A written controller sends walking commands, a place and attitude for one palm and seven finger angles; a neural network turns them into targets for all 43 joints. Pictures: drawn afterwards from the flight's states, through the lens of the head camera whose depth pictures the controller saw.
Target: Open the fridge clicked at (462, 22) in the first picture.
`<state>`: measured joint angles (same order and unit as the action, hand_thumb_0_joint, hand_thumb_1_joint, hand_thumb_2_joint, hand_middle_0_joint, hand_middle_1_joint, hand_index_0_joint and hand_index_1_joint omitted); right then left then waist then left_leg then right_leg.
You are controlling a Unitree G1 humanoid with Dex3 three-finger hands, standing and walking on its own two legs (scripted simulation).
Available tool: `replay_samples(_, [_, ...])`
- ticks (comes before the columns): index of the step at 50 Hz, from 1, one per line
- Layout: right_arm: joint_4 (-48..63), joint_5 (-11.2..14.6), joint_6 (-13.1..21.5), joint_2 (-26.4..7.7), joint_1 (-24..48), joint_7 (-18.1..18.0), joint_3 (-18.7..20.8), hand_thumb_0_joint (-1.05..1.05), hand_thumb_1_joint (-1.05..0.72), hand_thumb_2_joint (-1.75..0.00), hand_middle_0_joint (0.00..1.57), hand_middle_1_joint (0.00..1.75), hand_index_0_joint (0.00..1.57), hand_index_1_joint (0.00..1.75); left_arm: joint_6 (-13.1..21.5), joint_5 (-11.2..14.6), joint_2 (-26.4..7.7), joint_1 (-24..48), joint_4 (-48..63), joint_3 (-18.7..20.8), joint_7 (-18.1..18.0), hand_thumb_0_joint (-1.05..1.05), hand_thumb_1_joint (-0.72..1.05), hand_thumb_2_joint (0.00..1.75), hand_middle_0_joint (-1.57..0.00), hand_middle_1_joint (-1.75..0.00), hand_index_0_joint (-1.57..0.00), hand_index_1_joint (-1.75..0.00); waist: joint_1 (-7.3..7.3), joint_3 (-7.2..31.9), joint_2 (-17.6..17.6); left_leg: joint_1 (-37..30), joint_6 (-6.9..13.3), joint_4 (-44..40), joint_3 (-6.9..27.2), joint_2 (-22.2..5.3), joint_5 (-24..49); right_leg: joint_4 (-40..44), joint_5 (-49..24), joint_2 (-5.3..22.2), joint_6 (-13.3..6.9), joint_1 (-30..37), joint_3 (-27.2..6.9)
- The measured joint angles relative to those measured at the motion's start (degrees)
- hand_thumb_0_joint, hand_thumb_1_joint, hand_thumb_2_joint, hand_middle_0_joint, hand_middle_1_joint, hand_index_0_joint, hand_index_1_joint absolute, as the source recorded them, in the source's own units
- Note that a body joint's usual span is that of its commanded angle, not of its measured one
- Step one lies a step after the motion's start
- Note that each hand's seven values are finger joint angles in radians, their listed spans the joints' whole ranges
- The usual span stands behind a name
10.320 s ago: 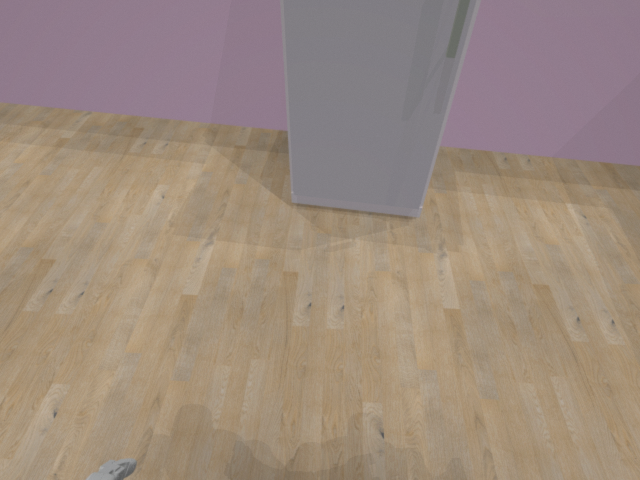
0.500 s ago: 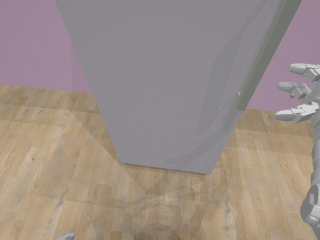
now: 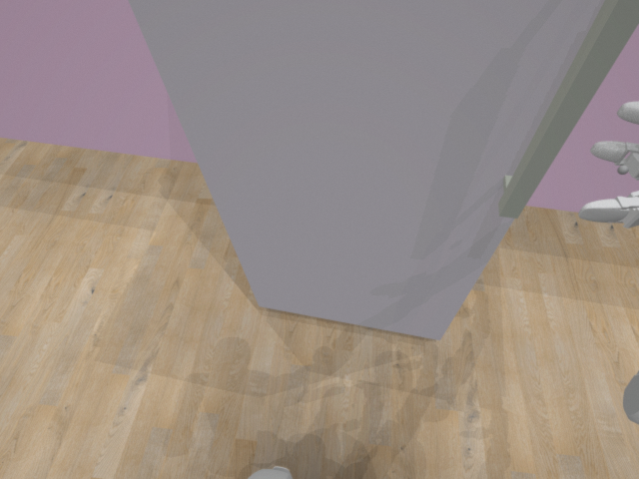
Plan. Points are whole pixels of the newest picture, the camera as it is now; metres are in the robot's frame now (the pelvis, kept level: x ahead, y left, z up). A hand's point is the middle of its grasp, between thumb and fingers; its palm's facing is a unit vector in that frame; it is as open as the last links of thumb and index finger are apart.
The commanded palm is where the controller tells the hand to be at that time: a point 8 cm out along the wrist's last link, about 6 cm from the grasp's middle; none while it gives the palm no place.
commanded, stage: move the hooked fingers beside the handle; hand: right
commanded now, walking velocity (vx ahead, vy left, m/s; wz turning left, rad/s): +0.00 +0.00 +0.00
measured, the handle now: (567, 86) +0.53 -0.18 +0.20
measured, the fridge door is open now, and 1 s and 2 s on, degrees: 0 0 0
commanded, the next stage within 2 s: feel for the door with the fingertips in 0.54 s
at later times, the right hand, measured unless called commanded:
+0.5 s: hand (607, 169) +0.47 -0.24 +0.14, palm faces +0.05 +1.00 +0.00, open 14.0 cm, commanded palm +0.45 -0.29 +0.14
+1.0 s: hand (572, 164) +0.48 -0.20 +0.14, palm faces +0.03 +1.00 +0.02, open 14.0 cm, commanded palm +0.45 -0.25 +0.14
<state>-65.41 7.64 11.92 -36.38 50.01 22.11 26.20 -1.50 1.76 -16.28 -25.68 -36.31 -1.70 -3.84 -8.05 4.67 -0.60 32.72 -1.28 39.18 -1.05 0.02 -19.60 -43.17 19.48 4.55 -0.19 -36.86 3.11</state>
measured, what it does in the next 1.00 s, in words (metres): stands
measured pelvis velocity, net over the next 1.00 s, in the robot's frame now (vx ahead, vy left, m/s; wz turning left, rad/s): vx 0.00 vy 0.01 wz -0.01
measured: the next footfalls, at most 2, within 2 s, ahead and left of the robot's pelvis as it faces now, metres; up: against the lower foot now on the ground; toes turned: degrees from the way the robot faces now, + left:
none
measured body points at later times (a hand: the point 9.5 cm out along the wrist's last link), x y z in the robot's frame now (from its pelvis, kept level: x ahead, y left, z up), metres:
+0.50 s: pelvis +0.00 +0.00 +0.00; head +0.06 -0.01 +0.44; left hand +0.05 +0.27 -0.11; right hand +0.46 -0.29 +0.15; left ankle -0.01 +0.14 -0.71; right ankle +0.01 -0.11 -0.71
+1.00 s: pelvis +0.00 +0.01 +0.00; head +0.06 +0.00 +0.45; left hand +0.02 +0.28 -0.11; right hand +0.47 -0.26 +0.14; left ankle -0.01 +0.14 -0.71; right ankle +0.01 -0.11 -0.71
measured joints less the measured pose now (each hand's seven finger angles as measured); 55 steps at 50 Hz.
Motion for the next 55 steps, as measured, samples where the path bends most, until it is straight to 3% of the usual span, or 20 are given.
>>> replay_samples(6, [3.47, 1.38, -0.16, 2.60, -2.52, -0.27, -1.21, -0.02, 0.50, -0.30, 0.30, 1.20, 0.30, 1.20, -0.27, 0.16, 0.65, 0.60, -0.11, 0.00, 0.33, 0.01, 0.90, 0.90, -0.20, -0.30, -0.20, -0.30, 1.23, 0.58, -0.19, -1.50, -0.15, -0.24, -0.25, -0.17, -0.43, -0.19, 0.56, -0.20, -0.11, 1.15, -0.25])
replay_samples(14, [2.54, 0.75, -1.03, 4.52, -0.85, -2.07, -4.13, -0.02, 0.50, -0.30, 0.30, 1.20, 0.30, 1.20, 0.61, 0.12, 0.82, 3.58, 0.55, -0.38, 0.16, 0.01, 0.90, 0.90, -0.20, -0.30, -0.20, -0.30, 1.90, 0.42, -0.20, -1.91, -0.15, 0.35, -1.16, -0.67, -0.80, -0.63, 0.44, -0.76, -0.11, 1.16, -1.16])
replay_samples(25, [-1.11, -0.78, -0.29, 3.46, 2.73, -3.31, -4.02, -0.01, 0.50, -0.30, 0.30, 1.20, 0.30, 1.20, 1.04, -0.11, 0.29, 4.40, 1.13, -0.72, 0.17, 0.01, 0.90, 0.90, -0.20, -0.30, -0.20, -0.30, 0.92, 0.05, -0.09, -0.25, 0.27, 1.53, -1.29, -0.46, -0.87, -1.01, 0.03, -0.56, 0.28, -0.15, -1.38])
replay_samples(35, [-1.61, -0.42, 0.27, 1.74, 2.82, -2.53, -3.44, -0.02, 0.50, -0.30, 0.30, 1.20, 0.30, 1.20, 0.08, 0.02, -0.21, 1.43, -0.32, -0.23, -0.12, 0.01, 0.90, 0.90, -0.20, -0.30, -0.20, -0.30, 0.18, -0.45, -0.36, 0.39, 0.72, 1.44, -1.46, 0.09, -0.68, -0.88, -0.20, -0.04, 0.70, -0.75, -1.62])
replay_samples(48, [2.67, 0.08, -0.06, 6.48, -0.02, -5.20, -3.83, -0.02, 0.50, -0.30, 0.30, 1.20, 0.30, 1.20, -0.02, -0.29, 0.24, 0.55, -0.61, 0.54, 0.83, 0.01, 0.90, 0.90, -0.20, -0.30, -0.20, -0.30, 0.39, 0.49, -0.65, -0.66, 0.80, 0.85, -0.82, 0.30, -0.73, -0.09, 0.00, 0.18, 0.81, 0.72, -0.99])
replay_samples(55, [3.14, -0.92, -0.02, 8.28, -0.53, -7.53, -4.40, -0.02, 0.50, -0.30, 0.30, 1.20, 0.31, 1.20, 0.34, -0.28, 0.97, 2.36, 0.29, 0.22, 0.97, 0.01, 0.90, 0.90, -0.20, -0.30, -0.20, -0.30, 0.65, 0.40, -0.79, -1.53, 0.78, 0.92, -0.81, 0.14, -0.91, 0.07, 0.02, 0.01, 0.80, 1.66, -0.97])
